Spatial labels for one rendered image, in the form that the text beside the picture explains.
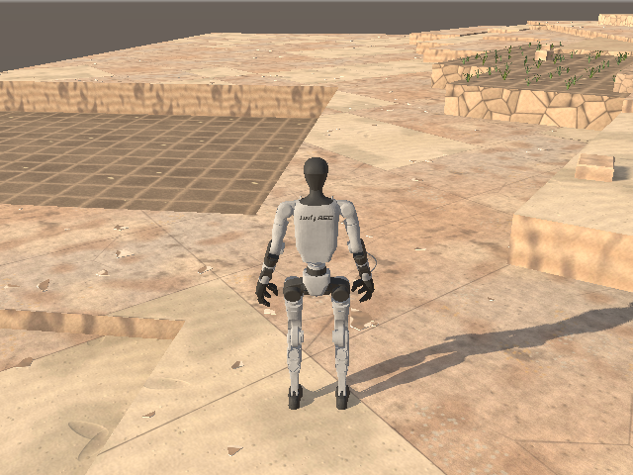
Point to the right robot foot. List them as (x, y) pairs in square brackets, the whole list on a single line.
[(341, 401)]

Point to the robot right hand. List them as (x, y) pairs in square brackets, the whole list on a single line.
[(367, 286)]

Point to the robot left shin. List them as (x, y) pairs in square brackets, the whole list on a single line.
[(294, 359)]

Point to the left robot forearm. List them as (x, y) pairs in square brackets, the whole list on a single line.
[(268, 266)]

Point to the robot left upper arm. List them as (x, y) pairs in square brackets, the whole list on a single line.
[(285, 210)]

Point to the robot right upper arm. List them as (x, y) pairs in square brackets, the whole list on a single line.
[(347, 210)]

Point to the robot left hand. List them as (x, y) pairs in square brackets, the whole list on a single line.
[(261, 292)]

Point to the right robot forearm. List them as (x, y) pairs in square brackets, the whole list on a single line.
[(362, 263)]

